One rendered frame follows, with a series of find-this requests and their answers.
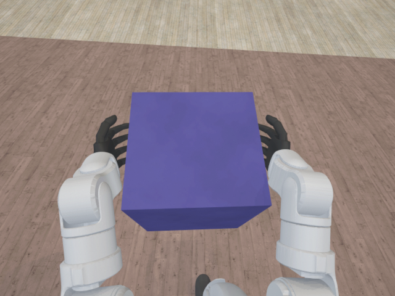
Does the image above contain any robot right shin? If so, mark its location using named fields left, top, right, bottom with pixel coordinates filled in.
left=203, top=279, right=225, bottom=296

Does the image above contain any right robot thigh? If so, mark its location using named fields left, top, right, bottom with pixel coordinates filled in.
left=204, top=282, right=247, bottom=296

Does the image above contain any right robot upper arm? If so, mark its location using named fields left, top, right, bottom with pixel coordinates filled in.
left=266, top=277, right=335, bottom=296

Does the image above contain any robot right hand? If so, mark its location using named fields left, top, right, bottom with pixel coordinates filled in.
left=258, top=115, right=291, bottom=171

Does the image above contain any robot left forearm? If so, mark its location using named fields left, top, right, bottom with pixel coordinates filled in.
left=58, top=152, right=123, bottom=296

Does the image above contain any carton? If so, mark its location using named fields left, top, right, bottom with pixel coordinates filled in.
left=121, top=92, right=272, bottom=231

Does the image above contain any robot right forearm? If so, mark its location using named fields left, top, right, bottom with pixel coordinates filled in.
left=268, top=149, right=339, bottom=296

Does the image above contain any robot left hand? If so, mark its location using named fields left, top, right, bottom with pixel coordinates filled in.
left=93, top=115, right=129, bottom=168

